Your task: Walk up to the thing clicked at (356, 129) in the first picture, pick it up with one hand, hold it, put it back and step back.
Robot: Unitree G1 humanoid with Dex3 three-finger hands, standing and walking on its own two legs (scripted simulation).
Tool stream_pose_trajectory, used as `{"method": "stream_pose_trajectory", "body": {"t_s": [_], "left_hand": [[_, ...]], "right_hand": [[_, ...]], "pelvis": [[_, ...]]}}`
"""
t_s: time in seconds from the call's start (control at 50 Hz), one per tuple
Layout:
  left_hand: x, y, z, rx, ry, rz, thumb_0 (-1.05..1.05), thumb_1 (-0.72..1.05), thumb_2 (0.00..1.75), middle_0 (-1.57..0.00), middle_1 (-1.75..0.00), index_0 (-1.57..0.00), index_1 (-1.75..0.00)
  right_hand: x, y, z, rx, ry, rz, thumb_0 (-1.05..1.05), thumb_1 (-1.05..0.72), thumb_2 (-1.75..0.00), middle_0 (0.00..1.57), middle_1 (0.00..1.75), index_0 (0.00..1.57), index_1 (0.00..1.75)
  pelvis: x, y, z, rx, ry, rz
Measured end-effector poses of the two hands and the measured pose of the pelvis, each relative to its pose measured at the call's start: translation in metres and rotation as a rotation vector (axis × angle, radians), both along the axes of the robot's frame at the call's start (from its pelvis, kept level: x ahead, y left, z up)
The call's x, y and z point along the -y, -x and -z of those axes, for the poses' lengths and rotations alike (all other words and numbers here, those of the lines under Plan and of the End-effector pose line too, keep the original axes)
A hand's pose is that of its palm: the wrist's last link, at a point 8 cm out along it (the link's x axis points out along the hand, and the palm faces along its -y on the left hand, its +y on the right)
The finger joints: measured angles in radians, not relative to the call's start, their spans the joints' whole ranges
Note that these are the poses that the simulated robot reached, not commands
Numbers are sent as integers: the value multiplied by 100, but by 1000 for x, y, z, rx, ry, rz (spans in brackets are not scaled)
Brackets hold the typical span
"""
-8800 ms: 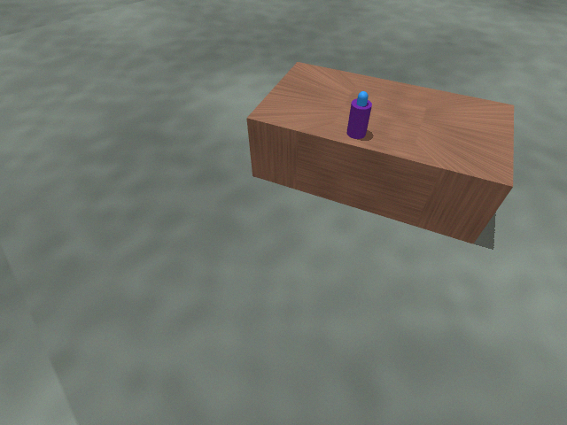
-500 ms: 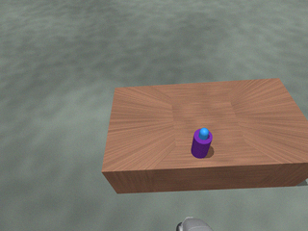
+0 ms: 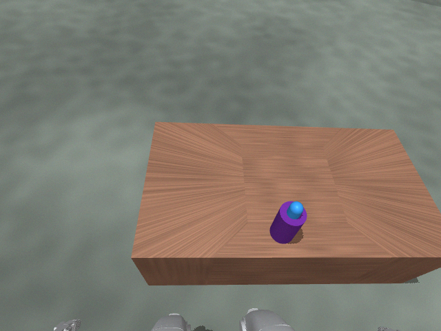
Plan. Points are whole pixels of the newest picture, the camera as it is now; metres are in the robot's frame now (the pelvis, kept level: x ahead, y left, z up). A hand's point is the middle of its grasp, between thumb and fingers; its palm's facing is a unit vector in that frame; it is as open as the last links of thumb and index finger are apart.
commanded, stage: walk up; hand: right
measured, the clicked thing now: (289, 219) +0.45 -0.21 -0.29
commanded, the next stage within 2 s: stand in 1.44 s
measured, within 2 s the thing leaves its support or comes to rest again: neither
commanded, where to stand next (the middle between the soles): +0.06 -0.01 m, yaw +1 degrees
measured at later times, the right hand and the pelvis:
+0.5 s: hand out of the picture +0.06 -0.27 -0.15, palm faces +0.02 +0.95 -0.31, open 7.4 cm; pelvis -0.02 -0.02 +0.01, yaw -3 degrees
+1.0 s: hand out of the picture +0.06 -0.28 -0.12, palm faces +0.01 +0.93 -0.36, open 7.4 cm; pelvis -0.01 -0.02 +0.03, yaw -1 degrees
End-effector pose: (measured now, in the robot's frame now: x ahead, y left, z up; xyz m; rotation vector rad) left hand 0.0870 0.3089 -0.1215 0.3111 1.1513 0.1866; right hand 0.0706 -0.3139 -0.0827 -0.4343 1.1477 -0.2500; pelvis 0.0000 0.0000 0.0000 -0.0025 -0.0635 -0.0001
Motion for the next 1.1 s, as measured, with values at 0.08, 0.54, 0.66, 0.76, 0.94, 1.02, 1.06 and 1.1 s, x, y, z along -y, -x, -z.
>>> {"method": "stream_pose_trajectory", "body": {"t_s": [0.08,0.54,0.66,0.76,0.94,1.02,1.06,1.1], "left_hand": [[-1,4,3,-34,16,3,0,91,90,-20,-30,-21,-30],[27,15,-31,4,-55,31,0,90,90,-20,-30,-21,-30],[34,-7,-36,41,-25,52,0,90,90,-20,-30,-21,-30],[36,-16,-35,46,-3,49,0,90,90,-20,-30,-21,-30],[35,-5,-29,0,15,22,0,91,90,-20,-30,-21,-30],[32,5,-27,-26,16,4,0,91,90,-20,-30,-21,-30],[31,10,-27,-39,15,-4,0,91,90,-20,-30,-21,-30],[29,15,-27,-50,12,-13,0,91,90,-20,-30,-21,-30]], "right_hand": [[-1,-1,-14,22,17,6,1,-90,-90,21,30,21,30],[2,22,30,-7,-166,53,1,-90,-90,21,30,20,30],[1,32,21,-37,-162,61,1,-90,-90,21,30,20,30],[6,35,13,-56,-134,70,1,-90,-90,21,30,20,30],[11,25,2,-53,-100,66,1,-90,-90,21,30,20,30],[9,16,1,-42,-101,55,1,-90,-90,21,30,20,30],[7,12,1,-39,-106,48,1,-90,-90,21,30,20,30],[5,7,2,-37,-112,40,1,-90,-90,21,30,20,30]], "pelvis": [[2,2,-6,-14,18,18],[22,16,-10,6,-7,45],[21,16,-18,-2,-1,37],[21,14,-22,-6,3,31],[19,13,-26,-7,11,23],[19,12,-26,-8,12,19],[18,12,-27,-9,12,15],[18,12,-27,-11,13,12]]}}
